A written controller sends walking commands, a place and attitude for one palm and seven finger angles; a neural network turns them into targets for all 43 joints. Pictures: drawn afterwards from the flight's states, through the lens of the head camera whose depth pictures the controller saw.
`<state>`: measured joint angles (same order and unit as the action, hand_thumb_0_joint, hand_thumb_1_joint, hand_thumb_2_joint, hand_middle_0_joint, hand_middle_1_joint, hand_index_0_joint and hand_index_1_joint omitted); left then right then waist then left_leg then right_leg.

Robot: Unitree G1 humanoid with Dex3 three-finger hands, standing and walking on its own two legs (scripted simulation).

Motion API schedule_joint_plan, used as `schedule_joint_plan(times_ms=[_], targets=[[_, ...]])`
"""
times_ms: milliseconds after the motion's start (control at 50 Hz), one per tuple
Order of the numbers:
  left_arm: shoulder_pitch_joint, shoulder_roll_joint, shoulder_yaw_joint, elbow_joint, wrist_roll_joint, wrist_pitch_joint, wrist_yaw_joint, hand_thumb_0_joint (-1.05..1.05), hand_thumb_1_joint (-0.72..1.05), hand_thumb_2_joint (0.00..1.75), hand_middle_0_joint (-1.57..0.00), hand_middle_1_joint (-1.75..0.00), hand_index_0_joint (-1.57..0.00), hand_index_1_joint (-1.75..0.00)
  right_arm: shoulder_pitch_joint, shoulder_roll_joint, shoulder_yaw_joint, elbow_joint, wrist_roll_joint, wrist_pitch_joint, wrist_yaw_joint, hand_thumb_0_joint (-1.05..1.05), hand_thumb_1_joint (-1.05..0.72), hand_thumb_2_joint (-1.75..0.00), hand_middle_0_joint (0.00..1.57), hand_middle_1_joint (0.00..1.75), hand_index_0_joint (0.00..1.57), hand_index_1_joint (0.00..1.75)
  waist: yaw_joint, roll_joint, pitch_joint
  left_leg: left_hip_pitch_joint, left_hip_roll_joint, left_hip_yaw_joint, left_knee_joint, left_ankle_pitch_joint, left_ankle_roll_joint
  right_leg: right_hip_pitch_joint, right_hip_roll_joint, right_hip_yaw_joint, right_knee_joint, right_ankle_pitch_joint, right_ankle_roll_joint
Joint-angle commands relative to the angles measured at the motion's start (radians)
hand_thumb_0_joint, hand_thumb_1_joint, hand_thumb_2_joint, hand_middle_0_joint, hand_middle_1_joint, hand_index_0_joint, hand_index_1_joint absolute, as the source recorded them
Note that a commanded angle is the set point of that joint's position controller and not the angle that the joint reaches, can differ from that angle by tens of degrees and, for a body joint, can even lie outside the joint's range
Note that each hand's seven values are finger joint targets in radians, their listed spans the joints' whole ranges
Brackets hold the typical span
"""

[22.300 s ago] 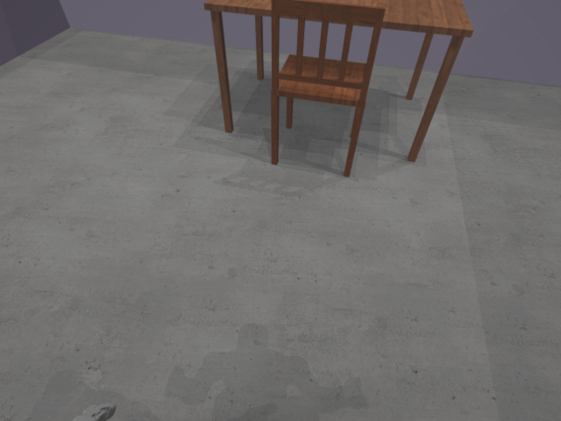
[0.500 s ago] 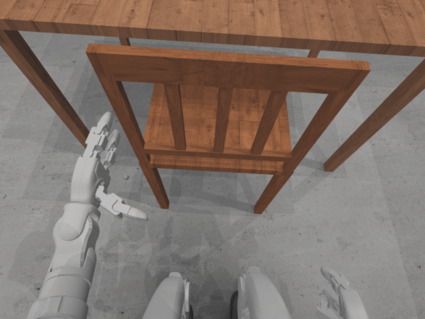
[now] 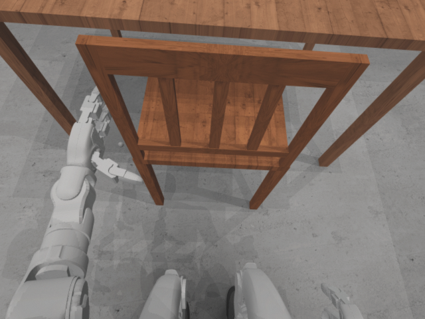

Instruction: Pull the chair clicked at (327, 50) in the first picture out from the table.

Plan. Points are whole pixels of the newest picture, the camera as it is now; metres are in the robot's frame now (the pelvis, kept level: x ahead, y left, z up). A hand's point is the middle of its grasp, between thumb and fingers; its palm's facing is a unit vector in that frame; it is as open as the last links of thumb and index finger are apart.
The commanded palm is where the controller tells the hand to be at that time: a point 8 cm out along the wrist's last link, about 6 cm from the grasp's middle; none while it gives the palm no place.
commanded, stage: push the fingers through the gap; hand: left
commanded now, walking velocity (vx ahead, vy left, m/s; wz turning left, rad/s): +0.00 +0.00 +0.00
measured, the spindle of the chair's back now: (217, 118) +0.50 -0.02 +0.00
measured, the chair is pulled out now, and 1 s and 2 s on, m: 0.00 0.00 0.00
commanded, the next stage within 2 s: hook a spindle and tug to test in 1.06 s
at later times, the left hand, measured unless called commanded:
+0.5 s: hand (122, 128) +0.46 +0.17 +0.02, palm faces -0.05 -1.00 -0.04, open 17.0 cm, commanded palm +0.45 +0.21 +0.02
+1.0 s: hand (123, 119) +0.48 +0.17 +0.02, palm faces -0.05 -1.00 -0.03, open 17.0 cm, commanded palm +0.46 +0.21 +0.02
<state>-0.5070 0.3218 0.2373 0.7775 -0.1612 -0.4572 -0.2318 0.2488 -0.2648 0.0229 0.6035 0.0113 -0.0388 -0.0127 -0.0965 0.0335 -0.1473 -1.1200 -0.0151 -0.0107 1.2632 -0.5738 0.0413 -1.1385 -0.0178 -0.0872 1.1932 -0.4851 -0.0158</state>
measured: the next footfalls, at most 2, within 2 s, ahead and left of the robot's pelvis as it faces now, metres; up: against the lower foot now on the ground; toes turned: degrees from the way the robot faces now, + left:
none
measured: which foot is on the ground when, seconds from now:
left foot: down 0.00-1.00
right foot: down 0.00-1.00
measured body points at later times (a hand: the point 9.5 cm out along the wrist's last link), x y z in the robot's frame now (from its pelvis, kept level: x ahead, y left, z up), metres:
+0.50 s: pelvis +0.00 +0.00 +0.00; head +0.15 +0.02 +0.42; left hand +0.46 +0.22 +0.02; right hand +0.07 -0.26 -0.12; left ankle +0.01 +0.09 -0.63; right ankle +0.04 -0.12 -0.63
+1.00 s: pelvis +0.00 +0.01 +0.00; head +0.16 +0.03 +0.42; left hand +0.48 +0.22 +0.02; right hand +0.04 -0.25 -0.12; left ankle +0.01 +0.09 -0.63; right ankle +0.04 -0.12 -0.63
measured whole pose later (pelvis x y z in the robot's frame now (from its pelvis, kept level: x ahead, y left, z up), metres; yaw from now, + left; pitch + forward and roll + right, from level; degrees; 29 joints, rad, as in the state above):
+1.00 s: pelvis +0.00 +0.01 +0.00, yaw -2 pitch +27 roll -4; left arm -0.71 0.39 0.34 1.00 -0.12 -0.50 -0.23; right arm 0.31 -0.26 0.03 0.61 -0.01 0.07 0.02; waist -0.15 0.04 -0.14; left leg -1.17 0.00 0.00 1.27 -0.58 0.05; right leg -1.18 0.00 -0.08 1.17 -0.47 0.00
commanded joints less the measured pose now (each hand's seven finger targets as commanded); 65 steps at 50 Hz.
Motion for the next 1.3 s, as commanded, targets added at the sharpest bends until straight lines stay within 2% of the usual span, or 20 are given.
schedule_joint_plan(times_ms=[0,100,180,200,260,320,340,540,560,620,680,820,880,940,1020,1100,1140,1200,1220,1280], targets=[[-0.303,0.193,0.071,-0.172,-0.012,-0.055,-0.011,0.00,-0.50,0.30,-0.06,-0.08,-0.06,-0.08,0.108,-0.164,-0.063,-0.095,-0.001,-0.016,-0.012,0.00,-0.90,-0.90,0.20,0.30,0.20,0.30,-0.014,0.059,-0.481,0.263,0.013,-0.044,-0.173,0.396,-0.025,0.316,0.014,0.053,-0.121,0.280,-0.014],[-0.322,0.219,0.095,-0.230,-0.016,-0.090,0.006,0.00,-0.50,0.30,-0.06,-0.08,-0.06,-0.08,0.128,-0.160,-0.064,-0.091,-0.007,-0.011,-0.005,0.00,-0.90,-0.90,0.20,0.30,0.20,0.30,-0.015,0.074,-0.539,0.323,0.023,-0.054,-0.165,0.489,-0.033,0.325,0.019,0.052,-0.113,0.340,-0.011],[-0.338,0.199,0.084,-0.133,-0.003,-0.086,0.016,0.00,-0.50,0.30,-0.06,-0.08,-0.06,-0.08,0.139,-0.163,-0.064,-0.075,-0.007,-0.003,-0.005,0.00,-0.90,-0.90,0.20,0.30,0.20,0.30,-0.036,0.014,-0.451,0.250,0.023,-0.053,-0.168,0.419,-0.024,0.304,0.021,0.047,-0.119,0.296,-0.009],[-0.354,0.167,0.058,-0.116,0.000,-0.082,0.014,0.00,-0.50,0.30,-0.06,-0.08,-0.06,-0.08,0.139,-0.161,-0.063,-0.073,-0.007,-0.001,-0.002,0.00,-0.90,-0.90,0.20,0.30,0.20,0.30,-0.047,0.029,-0.444,0.251,0.021,-0.047,-0.168,0.401,-0.023,0.284,0.021,0.048,-0.125,0.281,-0.006],[-0.379,0.229,0.104,-0.082,0.007,-0.086,0.013,0.00,-0.50,0.30,-0.06,-0.08,-0.06,-0.08,0.149,-0.170,-0.063,-0.068,-0.010,0.008,-0.003,0.00,-0.90,-0.90,0.20,0.30,0.20,0.30,-0.035,0.027,-0.445,0.233,0.020,-0.046,-0.168,0.383,-0.023,0.294,0.020,0.051,-0.123,0.268,-0.011],[-0.432,0.226,0.096,-0.093,0.011,-0.101,0.005,0.00,-0.50,0.30,-0.06,-0.08,-0.06,-0.08,0.151,-0.165,-0.063,-0.067,-0.014,0.012,-0.002,0.00,-0.90,-0.90,0.20,0.30,0.20,0.30,-0.041,0.077,-0.482,0.270,0.018,-0.047,-0.158,0.422,-0.025,0.283,0.020,0.054,-0.116,0.290,-0.012],[-0.433,0.243,0.110,-0.086,0.011,-0.105,0.006,0.00,-0.50,0.30,-0.06,-0.08,-0.06,-0.08,0.155,-0.167,-0.062,-0.067,-0.015,0.015,-0.002,0.00,-0.90,-0.90,0.20,0.30,0.20,0.30,-0.038,0.054,-0.491,0.265,0.020,-0.048,-0.156,0.426,-0.024,0.297,0.022,0.054,-0.115,0.297,-0.012],[-0.617,0.249,0.097,0.029,0.036,-0.114,0.007,0.00,-0.50,0.30,-0.06,-0.08,-0.06,-0.08,0.179,-0.175,-0.058,-0.041,-0.025,0.036,-0.001,0.00,-0.90,-0.90,0.20,0.30,0.20,0.30,-0.083,0.100,-0.488,0.280,0.023,-0.067,-0.135,0.405,-0.025,0.197,0.026,0.043,-0.103,0.244,-0.011],[-0.611,0.277,0.121,0.043,0.039,-0.114,0.009,0.00,-0.50,0.30,-0.06,-0.08,-0.06,-0.08,0.184,-0.180,-0.058,-0.041,-0.027,0.040,0.000,0.00,-0.90,-0.90,0.20,0.30,0.20,0.30,-0.074,0.105,-0.496,0.281,0.024,-0.070,-0.134,0.411,-0.027,0.198,0.027,0.043,-0.102,0.243,-0.013],[-0.644,0.271,0.112,0.051,0.043,-0.117,0.011,0.00,-0.50,0.30,-0.06,-0.08,-0.06,-0.08,0.187,-0.178,-0.055,-0.045,-0.030,0.051,0.004,0.00,-0.90,-0.90,0.20,0.30,0.20,0.30,-0.081,0.125,-0.522,0.298,0.025,-0.074,-0.130,0.435,-0.029,0.191,0.029,0.041,-0.097,0.253,-0.013],[-0.617,0.320,0.160,0.082,0.046,-0.113,0.016,0.00,-0.50,0.30,-0.06,-0.08,-0.06,-0.08,0.202,-0.181,-0.054,-0.050,-0.033,0.063,0.005,0.00,-0.90,-0.90,0.20,0.30,0.20,0.30,-0.074,0.079,-0.536,0.257,0.024,-0.070,-0.122,0.440,-0.022,0.236,0.032,0.044,-0.092,0.279,-0.013],[-0.571,0.294,0.137,-0.008,0.036,-0.118,-0.001,0.00,-0.50,0.30,-0.06,-0.08,-0.06,-0.08,0.198,-0.175,-0.060,-0.067,-0.028,0.083,0.016,0.00,-0.90,-0.90,0.20,0.30,0.20,0.30,-0.066,0.100,-0.584,0.322,0.032,-0.070,-0.137,0.489,-0.025,0.262,0.035,0.047,-0.110,0.319,-0.011],[-0.565,0.257,0.111,0.003,0.028,-0.111,0.001,0.00,-0.50,0.30,-0.06,-0.08,-0.06,-0.08,0.197,-0.170,-0.058,-0.061,-0.025,0.084,0.016,0.00,-0.90,-0.90,0.20,0.30,0.20,0.30,-0.080,0.098,-0.532,0.316,0.032,-0.070,-0.144,0.476,-0.023,0.242,0.036,0.041,-0.119,0.302,-0.010],[-0.543,0.285,0.143,0.056,0.033,-0.101,0.012,0.00,-0.50,0.30,-0.06,-0.08,-0.06,-0.08,0.201,-0.175,-0.057,-0.052,-0.027,0.089,0.014,0.00,-0.90,-0.90,0.20,0.30,0.20,0.30,-0.079,0.058,-0.478,0.259,0.029,-0.062,-0.149,0.423,-0.018,0.244,0.035,0.043,-0.126,0.273,-0.008],[-0.594,0.307,0.147,0.063,0.049,-0.118,0.016,0.00,-0.50,0.30,-0.06,-0.08,-0.06,-0.08,0.200,-0.174,-0.052,-0.052,-0.031,0.089,0.012,0.00,-0.90,-0.90,0.20,0.30,0.20,0.30,-0.080,0.102,-0.458,0.255,0.025,-0.061,-0.145,0.414,-0.020,0.217,0.035,0.044,-0.115,0.258,-0.013],[-0.607,0.260,0.104,0.008,0.046,-0.143,0.005,0.00,-0.50,0.30,-0.06,-0.08,-0.06,-0.08,0.195,-0.170,-0.057,-0.058,-0.035,0.089,0.016,0.00,-0.90,-0.90,0.20,0.30,0.20,0.30,-0.081,0.151,-0.539,0.365,0.035,-0.077,-0.134,0.520,-0.037,0.193,0.037,0.035,-0.105,0.295,-0.015],[-0.596,0.262,0.107,0.018,0.042,-0.139,0.001,0.00,-0.50,0.30,-0.06,-0.08,-0.06,-0.08,0.198,-0.173,-0.059,-0.051,-0.035,0.093,0.017,0.00,-0.90,-0.90,0.20,0.30,0.20,0.30,-0.076,0.161,-0.533,0.383,0.039,-0.088,-0.138,0.551,-0.047,0.185,0.036,0.029,-0.105,0.299,-0.017],[-0.589,0.209,0.070,0.044,0.040,-0.113,0.003,0.00,-0.50,0.30,-0.11,-0.24,-0.11,-0.24,0.198,-0.173,-0.062,-0.048,-0.031,0.101,0.020,0.00,-0.90,-0.90,0.20,0.30,0.20,0.30,-0.088,0.136,-0.516,0.392,0.044,-0.097,-0.142,0.550,-0.050,0.153,0.037,0.018,-0.108,0.278,-0.014],[-0.587,0.240,0.096,0.038,0.038,-0.108,0.010,0.00,-0.50,0.30,-0.13,-0.30,-0.13,-0.30,0.198,-0.178,-0.064,-0.048,-0.031,0.104,0.019,0.00,-0.90,-0.90,0.20,0.30,0.20,0.30,-0.080,0.119,-0.518,0.380,0.044,-0.100,-0.145,0.539,-0.050,0.163,0.036,0.018,-0.106,0.276,-0.014],[-0.601,0.223,0.089,0.055,0.042,-0.096,0.029,0.00,-0.50,0.30,-0.18,-0.46,-0.18,-0.46,0.199,-0.173,-0.060,-0.050,-0.031,0.108,0.018,0.00,-0.90,-0.90,0.20,0.30,0.20,0.30,-0.091,0.100,-0.497,0.342,0.037,-0.088,-0.143,0.516,-0.038,0.176,0.036,0.021,-0.109,0.286,-0.013]])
